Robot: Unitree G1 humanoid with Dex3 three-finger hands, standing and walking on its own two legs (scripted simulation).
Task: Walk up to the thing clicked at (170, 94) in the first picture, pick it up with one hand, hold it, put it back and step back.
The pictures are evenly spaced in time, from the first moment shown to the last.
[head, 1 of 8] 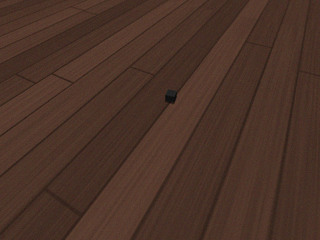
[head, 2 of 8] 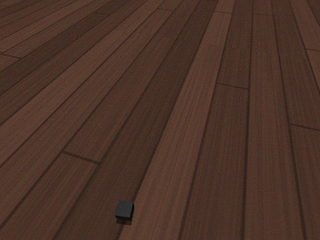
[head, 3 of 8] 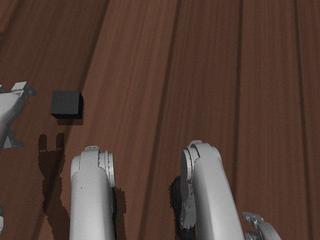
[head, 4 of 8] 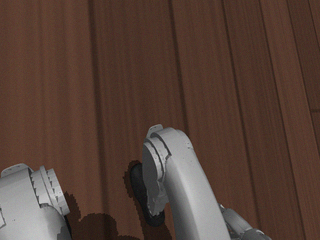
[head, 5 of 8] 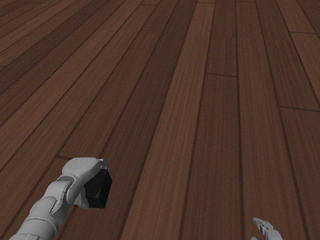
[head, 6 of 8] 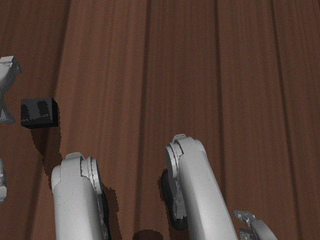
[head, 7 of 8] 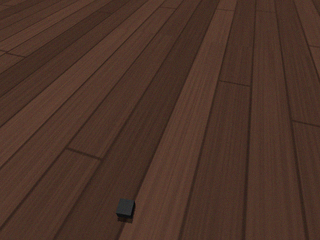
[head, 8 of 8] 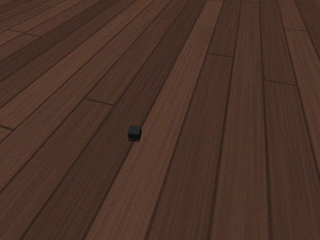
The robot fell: no
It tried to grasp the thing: yes
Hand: left
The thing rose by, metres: 0.67
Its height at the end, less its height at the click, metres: +0.00
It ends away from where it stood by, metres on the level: 0.02
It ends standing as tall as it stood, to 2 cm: yes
